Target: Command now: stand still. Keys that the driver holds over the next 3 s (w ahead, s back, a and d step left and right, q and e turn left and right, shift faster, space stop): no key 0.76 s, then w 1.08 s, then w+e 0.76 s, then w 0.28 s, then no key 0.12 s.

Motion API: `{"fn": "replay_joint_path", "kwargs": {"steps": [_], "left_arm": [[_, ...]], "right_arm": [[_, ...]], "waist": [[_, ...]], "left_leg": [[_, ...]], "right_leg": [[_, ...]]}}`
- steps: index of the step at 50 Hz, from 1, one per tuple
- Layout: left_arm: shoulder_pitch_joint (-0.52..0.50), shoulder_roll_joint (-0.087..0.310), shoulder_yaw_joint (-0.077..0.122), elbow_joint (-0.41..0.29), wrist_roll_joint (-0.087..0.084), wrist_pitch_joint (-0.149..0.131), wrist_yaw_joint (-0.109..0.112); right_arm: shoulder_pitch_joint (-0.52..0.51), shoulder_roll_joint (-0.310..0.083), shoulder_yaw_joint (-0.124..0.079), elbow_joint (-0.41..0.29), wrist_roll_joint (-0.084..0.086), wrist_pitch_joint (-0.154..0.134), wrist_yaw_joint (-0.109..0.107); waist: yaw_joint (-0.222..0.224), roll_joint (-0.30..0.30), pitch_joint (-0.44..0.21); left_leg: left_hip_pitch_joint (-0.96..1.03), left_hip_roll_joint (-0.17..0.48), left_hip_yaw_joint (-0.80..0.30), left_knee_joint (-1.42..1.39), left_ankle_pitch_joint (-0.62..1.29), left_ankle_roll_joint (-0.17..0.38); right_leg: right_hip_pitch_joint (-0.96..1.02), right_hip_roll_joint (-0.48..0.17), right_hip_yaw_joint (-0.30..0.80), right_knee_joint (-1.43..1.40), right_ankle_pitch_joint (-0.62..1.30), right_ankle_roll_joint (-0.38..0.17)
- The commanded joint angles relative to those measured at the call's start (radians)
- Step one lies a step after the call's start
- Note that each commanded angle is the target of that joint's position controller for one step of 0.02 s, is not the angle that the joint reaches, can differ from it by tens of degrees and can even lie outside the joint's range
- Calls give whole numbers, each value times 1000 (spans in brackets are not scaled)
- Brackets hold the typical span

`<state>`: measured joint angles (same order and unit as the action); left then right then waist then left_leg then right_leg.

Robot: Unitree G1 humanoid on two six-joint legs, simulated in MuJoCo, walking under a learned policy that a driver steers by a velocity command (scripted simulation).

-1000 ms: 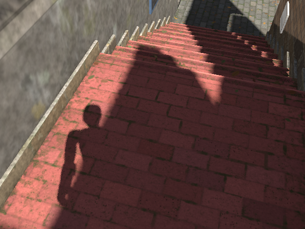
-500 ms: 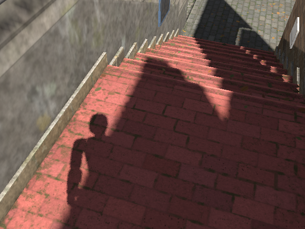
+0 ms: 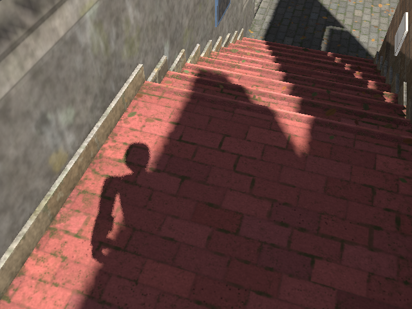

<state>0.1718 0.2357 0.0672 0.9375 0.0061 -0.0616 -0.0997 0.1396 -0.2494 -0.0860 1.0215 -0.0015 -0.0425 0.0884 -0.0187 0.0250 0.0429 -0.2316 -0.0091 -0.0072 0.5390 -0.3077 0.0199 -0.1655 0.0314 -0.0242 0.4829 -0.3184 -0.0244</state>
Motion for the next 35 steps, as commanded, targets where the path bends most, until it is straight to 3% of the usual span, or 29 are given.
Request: {"fn": "replay_joint_path", "kwargs": {"steps": [1, 35], "left_arm": [[18, 119, 25, -32, 0, -8, 1], [138, 133, 15, 54, 6, 20, -11]], "right_arm": [[-9, -117, -21, -28, 0, -10, -4], [18, -118, 1, 73, -6, 19, -11]], "waist": [[5, -14, -59], [10, -17, -7]], "left_leg": [[17, 25, -12, -77, 290, 3], [64, 9, 12, -170, 293, -11]], "right_leg": [[41, -35, 33, -65, 290, -17], [98, -26, 42, -153, 297, -14]]}}
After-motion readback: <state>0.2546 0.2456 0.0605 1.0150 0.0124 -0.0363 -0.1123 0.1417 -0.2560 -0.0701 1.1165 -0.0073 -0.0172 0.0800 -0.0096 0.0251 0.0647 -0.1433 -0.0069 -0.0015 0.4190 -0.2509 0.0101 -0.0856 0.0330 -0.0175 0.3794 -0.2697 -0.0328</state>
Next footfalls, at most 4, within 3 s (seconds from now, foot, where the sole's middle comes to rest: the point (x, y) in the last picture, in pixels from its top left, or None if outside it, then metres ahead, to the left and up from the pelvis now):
1.42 right None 0.44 -0.15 -0.93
1.86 left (184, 277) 0.65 0.11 -0.93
2.44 right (246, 213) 0.92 -0.14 -0.93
2.90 left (229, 144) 1.31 -0.09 -0.93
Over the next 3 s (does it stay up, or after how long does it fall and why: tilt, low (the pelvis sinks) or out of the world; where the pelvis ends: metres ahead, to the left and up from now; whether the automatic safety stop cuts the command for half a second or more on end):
stays up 1.14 -0.11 -0.16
